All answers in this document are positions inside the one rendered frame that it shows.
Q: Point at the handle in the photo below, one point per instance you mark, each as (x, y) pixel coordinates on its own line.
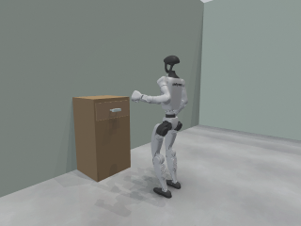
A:
(115, 109)

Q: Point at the cabinet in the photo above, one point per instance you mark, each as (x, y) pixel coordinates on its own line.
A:
(103, 147)

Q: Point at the robot left foot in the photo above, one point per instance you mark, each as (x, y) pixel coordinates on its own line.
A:
(159, 191)

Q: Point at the robot left hand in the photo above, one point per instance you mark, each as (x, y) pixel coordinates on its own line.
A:
(136, 96)

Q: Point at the robot right thigh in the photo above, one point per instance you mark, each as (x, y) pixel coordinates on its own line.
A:
(169, 140)

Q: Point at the right robot forearm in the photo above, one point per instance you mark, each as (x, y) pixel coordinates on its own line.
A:
(179, 110)

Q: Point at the right robot upper arm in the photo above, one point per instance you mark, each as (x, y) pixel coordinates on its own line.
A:
(184, 99)

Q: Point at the drawer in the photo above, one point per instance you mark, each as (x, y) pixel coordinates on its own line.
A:
(103, 110)

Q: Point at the left robot upper arm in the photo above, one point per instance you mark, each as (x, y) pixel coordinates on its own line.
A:
(162, 83)

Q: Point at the left robot forearm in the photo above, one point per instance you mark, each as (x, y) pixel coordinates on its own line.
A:
(153, 99)

